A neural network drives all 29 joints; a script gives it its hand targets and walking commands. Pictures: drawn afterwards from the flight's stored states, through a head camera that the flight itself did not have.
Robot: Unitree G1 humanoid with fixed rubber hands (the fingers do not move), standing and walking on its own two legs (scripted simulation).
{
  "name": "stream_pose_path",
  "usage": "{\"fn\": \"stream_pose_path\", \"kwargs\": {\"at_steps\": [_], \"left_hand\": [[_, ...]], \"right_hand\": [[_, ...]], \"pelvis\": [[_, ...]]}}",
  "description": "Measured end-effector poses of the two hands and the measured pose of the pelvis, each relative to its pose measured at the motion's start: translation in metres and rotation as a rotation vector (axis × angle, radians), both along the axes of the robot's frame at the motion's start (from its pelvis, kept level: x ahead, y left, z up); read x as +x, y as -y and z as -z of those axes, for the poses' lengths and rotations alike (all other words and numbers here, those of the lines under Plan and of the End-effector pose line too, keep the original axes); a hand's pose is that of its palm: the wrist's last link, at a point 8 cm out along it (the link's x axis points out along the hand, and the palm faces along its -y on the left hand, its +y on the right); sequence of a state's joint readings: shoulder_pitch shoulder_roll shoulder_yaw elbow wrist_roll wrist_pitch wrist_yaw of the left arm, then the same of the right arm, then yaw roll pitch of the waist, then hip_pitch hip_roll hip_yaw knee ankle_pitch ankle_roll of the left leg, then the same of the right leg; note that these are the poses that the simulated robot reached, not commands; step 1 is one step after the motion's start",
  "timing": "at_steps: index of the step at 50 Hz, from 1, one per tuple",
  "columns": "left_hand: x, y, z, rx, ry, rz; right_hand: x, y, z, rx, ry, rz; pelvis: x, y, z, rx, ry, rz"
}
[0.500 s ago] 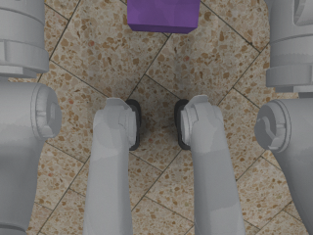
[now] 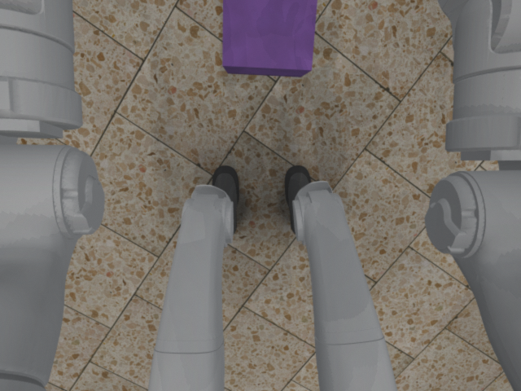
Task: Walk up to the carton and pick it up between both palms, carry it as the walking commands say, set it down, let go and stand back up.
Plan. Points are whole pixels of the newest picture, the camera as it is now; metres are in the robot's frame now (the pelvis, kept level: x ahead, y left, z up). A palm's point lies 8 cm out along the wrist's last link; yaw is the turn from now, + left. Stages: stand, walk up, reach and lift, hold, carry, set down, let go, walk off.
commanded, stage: set down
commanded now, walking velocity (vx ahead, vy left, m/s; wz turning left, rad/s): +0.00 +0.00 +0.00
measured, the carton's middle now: (268, 17) +0.60 -0.04 -0.55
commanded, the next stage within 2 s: let go in 0.10 s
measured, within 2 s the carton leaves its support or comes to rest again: neither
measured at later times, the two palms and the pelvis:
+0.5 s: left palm (27, 40) +0.47 +0.19 -0.06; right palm (492, 51) +0.45 -0.20 -0.06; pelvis +0.03 -0.01 +0.07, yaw +1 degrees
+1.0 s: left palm out of the picture +0.30 +0.21 +0.06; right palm out of the picture +0.29 -0.23 +0.06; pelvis +0.09 -0.01 +0.13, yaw +1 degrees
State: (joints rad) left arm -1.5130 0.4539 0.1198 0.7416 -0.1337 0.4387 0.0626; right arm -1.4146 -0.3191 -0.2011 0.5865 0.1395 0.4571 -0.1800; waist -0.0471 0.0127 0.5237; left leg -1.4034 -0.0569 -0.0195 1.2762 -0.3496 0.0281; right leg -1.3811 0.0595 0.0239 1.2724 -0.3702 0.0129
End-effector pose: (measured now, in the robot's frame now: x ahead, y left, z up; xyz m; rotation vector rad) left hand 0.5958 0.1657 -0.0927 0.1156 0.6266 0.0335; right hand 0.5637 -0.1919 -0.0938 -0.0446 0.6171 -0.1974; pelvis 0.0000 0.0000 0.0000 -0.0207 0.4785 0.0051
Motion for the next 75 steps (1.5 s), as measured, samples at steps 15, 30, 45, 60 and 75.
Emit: {"fn": "stream_pose_path", "kwargs": {"at_steps": [15,30,45,60,75], "left_hand": [[-0.039,-0.009,-0.001,0.058,-0.076,-0.001],[-0.171,-0.021,-0.058,0.118,-0.134,0.018],[-0.266,-0.038,-0.138,0.078,-0.13,-0.016],[-0.323,-0.056,-0.167,0.075,-0.166,-0.025],[-0.306,-0.053,-0.171,0.056,-0.155,-0.024]], "right_hand": [[-0.037,-0.003,-0.002,-0.063,-0.077,-0.075],[-0.155,0.017,-0.058,-0.08,-0.159,-0.166],[-0.253,0.043,-0.145,-0.062,-0.169,-0.141],[-0.289,0.037,-0.164,-0.053,-0.188,-0.181],[-0.264,0.042,-0.17,-0.075,-0.182,-0.171]], "pelvis": [[0.011,0.001,-0.044,0.006,0.023,0.001],[0.032,0.007,-0.08,0.016,0.222,-0.013],[0.072,0.012,-0.12,0.019,0.36,-0.009],[0.111,0.006,-0.14,0.024,0.574,-0.001],[0.133,0.007,-0.14,0.021,0.612,-0.004]]}}
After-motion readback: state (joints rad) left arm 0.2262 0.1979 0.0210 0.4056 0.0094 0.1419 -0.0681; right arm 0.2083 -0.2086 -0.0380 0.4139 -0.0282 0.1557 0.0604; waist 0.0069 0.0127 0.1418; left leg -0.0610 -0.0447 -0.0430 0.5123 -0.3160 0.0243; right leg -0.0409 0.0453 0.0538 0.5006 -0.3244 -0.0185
